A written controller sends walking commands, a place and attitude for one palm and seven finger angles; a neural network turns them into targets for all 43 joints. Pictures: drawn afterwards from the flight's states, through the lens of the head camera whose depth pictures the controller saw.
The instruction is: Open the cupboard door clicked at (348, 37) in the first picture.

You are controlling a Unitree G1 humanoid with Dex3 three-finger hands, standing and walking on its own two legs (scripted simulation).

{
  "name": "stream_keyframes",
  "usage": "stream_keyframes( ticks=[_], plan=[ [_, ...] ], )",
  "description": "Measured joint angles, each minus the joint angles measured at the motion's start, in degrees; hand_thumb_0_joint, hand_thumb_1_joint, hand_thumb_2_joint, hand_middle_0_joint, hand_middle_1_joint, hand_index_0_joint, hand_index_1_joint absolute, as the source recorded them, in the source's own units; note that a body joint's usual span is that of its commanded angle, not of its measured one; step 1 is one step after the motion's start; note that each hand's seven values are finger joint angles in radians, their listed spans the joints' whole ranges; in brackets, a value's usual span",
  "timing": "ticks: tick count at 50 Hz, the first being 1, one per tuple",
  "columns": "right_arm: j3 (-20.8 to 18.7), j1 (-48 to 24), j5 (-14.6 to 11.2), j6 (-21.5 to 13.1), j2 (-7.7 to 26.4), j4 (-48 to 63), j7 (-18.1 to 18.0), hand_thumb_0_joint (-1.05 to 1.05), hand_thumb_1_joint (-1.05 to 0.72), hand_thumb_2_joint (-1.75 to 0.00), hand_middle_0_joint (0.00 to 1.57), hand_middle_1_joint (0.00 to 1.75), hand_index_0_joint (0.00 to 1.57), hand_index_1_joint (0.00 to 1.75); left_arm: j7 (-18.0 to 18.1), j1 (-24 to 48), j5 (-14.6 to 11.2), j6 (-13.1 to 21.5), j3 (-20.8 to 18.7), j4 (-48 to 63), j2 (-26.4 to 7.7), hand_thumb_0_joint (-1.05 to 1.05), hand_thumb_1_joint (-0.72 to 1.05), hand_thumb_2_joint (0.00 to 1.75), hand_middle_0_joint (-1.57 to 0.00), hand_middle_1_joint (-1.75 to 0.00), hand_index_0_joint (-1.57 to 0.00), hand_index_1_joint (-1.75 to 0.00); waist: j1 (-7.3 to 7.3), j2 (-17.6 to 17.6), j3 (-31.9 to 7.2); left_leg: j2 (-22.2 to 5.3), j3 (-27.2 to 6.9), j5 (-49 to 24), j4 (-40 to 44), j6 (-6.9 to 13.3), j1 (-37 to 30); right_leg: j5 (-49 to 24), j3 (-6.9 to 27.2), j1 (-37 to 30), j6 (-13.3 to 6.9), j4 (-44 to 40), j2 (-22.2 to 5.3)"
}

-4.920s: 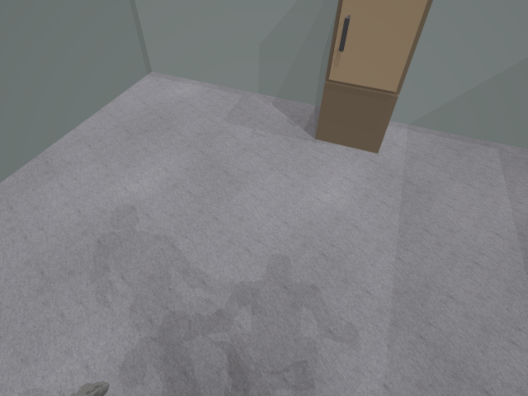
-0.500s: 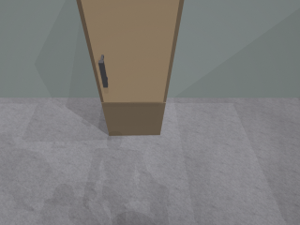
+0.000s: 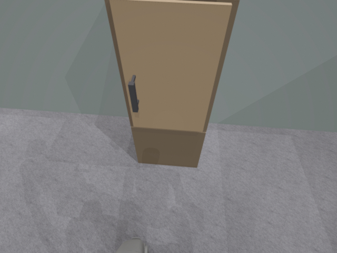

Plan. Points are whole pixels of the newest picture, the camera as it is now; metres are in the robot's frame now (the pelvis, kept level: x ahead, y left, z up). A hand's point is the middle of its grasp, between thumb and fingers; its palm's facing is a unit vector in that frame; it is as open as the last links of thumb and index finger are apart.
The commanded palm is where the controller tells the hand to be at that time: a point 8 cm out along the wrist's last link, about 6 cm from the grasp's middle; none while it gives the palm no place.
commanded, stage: take the last steps up to it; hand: left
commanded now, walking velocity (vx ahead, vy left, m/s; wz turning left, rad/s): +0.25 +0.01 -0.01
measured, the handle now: (134, 94) +0.69 +0.22 -0.09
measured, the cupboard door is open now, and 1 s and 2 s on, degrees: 0 0 0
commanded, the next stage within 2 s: come to a stop and stand still in 0.28 s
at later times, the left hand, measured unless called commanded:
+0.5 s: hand (116, 198) +0.28 +0.20 -0.16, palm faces -0.03 -0.97 -0.24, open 7.4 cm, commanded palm none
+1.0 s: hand (86, 226) +0.20 +0.27 -0.18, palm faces +0.06 -0.97 -0.22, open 7.3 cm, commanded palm none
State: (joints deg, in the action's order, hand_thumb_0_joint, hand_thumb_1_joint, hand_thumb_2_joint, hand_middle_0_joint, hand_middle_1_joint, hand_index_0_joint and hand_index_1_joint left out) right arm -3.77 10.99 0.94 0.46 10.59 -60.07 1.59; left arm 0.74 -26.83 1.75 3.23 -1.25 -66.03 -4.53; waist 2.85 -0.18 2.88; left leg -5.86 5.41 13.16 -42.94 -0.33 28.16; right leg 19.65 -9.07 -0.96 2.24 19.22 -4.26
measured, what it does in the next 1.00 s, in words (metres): walks ahead: left foot, then right foot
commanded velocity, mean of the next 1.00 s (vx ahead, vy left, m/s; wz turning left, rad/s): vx -0.02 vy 0.01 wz -0.01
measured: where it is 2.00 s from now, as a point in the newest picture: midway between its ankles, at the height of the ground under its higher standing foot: outside the picture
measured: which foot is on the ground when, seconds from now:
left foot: up 0.00-0.06, down 0.08-0.50, up 0.52-0.82, down 0.84-1.00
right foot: down 0.00-0.08, up 0.10-0.46, down 0.48-0.84, up 0.86-1.00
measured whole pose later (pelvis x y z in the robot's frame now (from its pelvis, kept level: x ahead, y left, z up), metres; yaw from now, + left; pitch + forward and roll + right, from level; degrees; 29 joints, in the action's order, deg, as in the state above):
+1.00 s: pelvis +0.15 +0.07 +0.00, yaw -1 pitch +0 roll -1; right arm -1.9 11.9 1.3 1.1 8.3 -58.8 -2.2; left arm 1.6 -11.4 1.2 -4.0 -4.4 -59.1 -12.6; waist 1.3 2.4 3.0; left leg -0.3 5.2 14.4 -28.0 2.6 13.5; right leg 24.0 0.4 22.9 1.3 54.2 -1.9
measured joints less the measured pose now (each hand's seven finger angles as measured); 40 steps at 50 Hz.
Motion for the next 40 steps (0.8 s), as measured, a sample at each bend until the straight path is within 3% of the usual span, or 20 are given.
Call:
stream_keyframes(
  ticks=[4,5,8,11,15,20,22,24,28,31,35,38,40],
  plan=[
    [0.7,-1.9,0.2,-2.0,-0.7,1.1,-0.2,0.01,-0.91,-0.9,0.2,0.3,0.2,0.3,0.0,-1.5,-0.3,-0.7,-0.6,-1.1,-0.9,0.01,0.91,0.9,-0.2,-0.3,-0.2,-0.3,0.54,1.3,1.1,1.8,2.0,-2.7,9.3,1.7,-5.5,6.2,0.3,1.1,1.6,8.1,-2.0],
    [0.7,-2.5,0.4,-2.8,-1.2,1.3,-0.6,0.01,-0.91,-0.9,0.2,0.3,0.2,0.3,-0.1,-1.0,-0.5,-1.2,-0.7,-1.4,-1.3,0.01,0.91,0.9,-0.2,-0.3,-0.2,-0.3,0.36,2.0,1.8,2.3,2.6,-1.9,7.4,2.1,-5.3,8.2,1.4,3.7,0.8,15.3,-2.9],
    [1.3,-2.9,0.2,-3.7,-2.5,1.7,-1.5,0.0,-0.91,-0.9,0.2,0.3,0.2,0.3,-0.1,1.6,-0.7,-2.7,-1.1,-1.3,-2.7,0.01,0.91,0.9,-0.2,-0.3,-0.2,-0.3,0.01,2.7,2.5,2.7,4.4,2.7,6.4,2.8,-8.0,9.6,5.4,14.1,-1.6,38.2,-2.0],
    [0.6,-1.9,-0.3,-4.6,-2.7,1.7,-2.9,-0.01,-0.94,-0.9,0.21,0.3,0.2,0.3,-0.4,5.3,-0.5,-2.8,-1.9,0.1,-4.1,0.01,0.91,0.9,-0.2,-0.3,-0.2,-0.3,-1.19,2.8,1.7,3.6,5.7,2.0,11.6,2.7,-12.2,4.8,5.1,22.2,-2.0,45.9,-1.9],
    [1.1,0.7,0.0,-4.7,-1.8,0.2,-3.3,-0.02,-0.95,-0.9,0.21,0.3,0.2,0.3,-0.3,10.9,-0.4,-2.7,-2.5,3.8,-5.8,0.01,0.91,0.9,-0.19,-0.3,-0.2,-0.3,-2.07,2.4,0.4,4.8,6.1,1.1,17.4,3.0,-16.9,1.2,4.2,27.2,-1.4,40.0,-2.0],
    [1.4,4.5,0.4,-3.4,-1.8,-2.2,-2.9,-0.01,-0.93,-0.9,0.2,0.3,0.2,0.3,-0.5,16.8,-0.4,-2.7,-2.5,7.4,-6.1,0.0,0.92,0.9,-0.19,-0.3,-0.19,-0.3,-3.28,1.3,-0.5,5.2,5.8,2.8,19.2,2.1,-21.0,-1.2,3.9,26.3,-1.2,26.4,-1.7],
    [1.6,5.8,0.5,-2.8,-2.0,-3.1,-2.9,-0.01,-0.92,-0.9,0.2,0.3,0.2,0.3,-0.5,18.3,-0.4,-2.6,-2.2,8.3,-5.8,0.0,0.92,0.9,-0.19,-0.3,-0.19,-0.3,-3.89,0.7,-0.5,4.9,5.7,4.7,17.9,1.4,-21.9,-3.3,3.8,24.3,-1.2,20.8,-1.2],
    [1.9,7.1,0.3,-2.3,-2.4,-4.0,-3.0,0.0,-0.92,-0.9,0.2,0.3,0.2,0.3,-0.2,19.1,-0.4,-1.8,-1.7,8.9,-5.6,0.0,0.92,0.9,-0.19,-0.3,-0.19,-0.3,-4.15,0.6,-0.5,4.6,5.6,7.5,14.9,0.4,-22.2,-10.7,3.8,20.8,-1.4,13.7,-0.8],
    [1.7,6.9,-0.8,-0.5,-2.2,-4.9,-3.2,0.0,-0.91,-0.9,0.2,0.3,0.2,0.3,0.4,20.5,-0.6,-1.5,0.0,8.2,-3.6,0.0,0.91,0.9,-0.19,-0.3,-0.2,-0.3,-5.75,-2.4,-0.1,2.6,2.0,13.2,8.0,-0.9,-19.4,-5.4,1.4,19.2,-4.0,14.6,1.0],
    [1.4,5.3,-1.1,0.9,-2.5,-4.4,-3.5,0.0,-0.91,-0.9,0.2,0.3,0.2,0.3,1.0,21.8,-0.6,-2.3,0.3,8.4,-2.6,0.0,0.91,0.9,-0.2,-0.3,-0.2,-0.3,-5.2,-1.7,1.2,3.3,0.0,17.8,-0.5,-1.3,-14.9,-5.4,1.0,18.5,-4.3,13.4,0.8],
    [0.8,2.3,-1.2,2.0,-2.3,-2.4,-3.5,0.0,-0.91,-0.9,0.2,0.3,0.2,0.3,1.6,22.4,-0.6,-3.5,-0.7,9.2,-2.1,-0.01,0.92,0.9,-0.2,-0.3,-0.2,-0.3,-3.84,-0.4,3.4,4.3,-2.3,18.3,-7.7,-1.6,-9.4,-7.1,1.2,18.3,-3.8,11.7,0.1],
    [0.4,0.6,-1.0,2.0,-1.6,-0.6,-3.3,0.0,-0.91,-0.9,0.2,0.3,0.2,0.3,1.7,22.2,-0.2,-4.5,-1.4,9.6,-3.2,-0.01,0.92,0.9,-0.2,-0.3,-0.2,-0.3,-3.27,0.1,3.9,4.1,-2.7,15.0,-5.6,-1.9,-8.2,-8.0,1.2,18.9,-3.0,11.3,-0.2],
    [0.3,0.0,-0.9,1.6,-1.2,0.4,-3.1,0.0,-0.91,-0.9,0.2,0.3,0.2,0.3,1.6,21.5,-0.1,-5.0,-1.8,9.4,-4.3,-0.01,0.92,0.9,-0.2,-0.3,-0.2,-0.3,-3.17,0.6,3.7,3.9,-2.3,10.5,0.4,-2.0,-9.8,-7.9,1.3,19.7,-2.3,12.3,-0.5]
  ],
)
